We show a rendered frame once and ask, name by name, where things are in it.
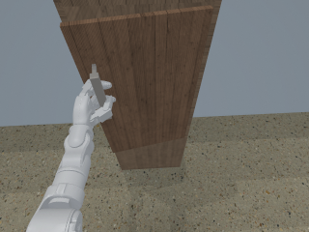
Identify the cupboard door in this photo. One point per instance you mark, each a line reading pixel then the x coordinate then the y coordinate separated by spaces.
pixel 153 62

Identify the robot left forearm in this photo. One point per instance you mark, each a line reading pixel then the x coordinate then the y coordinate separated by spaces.
pixel 67 189

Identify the handle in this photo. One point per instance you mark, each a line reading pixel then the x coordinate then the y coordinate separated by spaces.
pixel 97 86

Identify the robot left hand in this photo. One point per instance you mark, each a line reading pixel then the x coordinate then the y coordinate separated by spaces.
pixel 87 103

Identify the robot left upper arm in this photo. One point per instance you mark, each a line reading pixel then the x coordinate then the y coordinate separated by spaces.
pixel 57 220

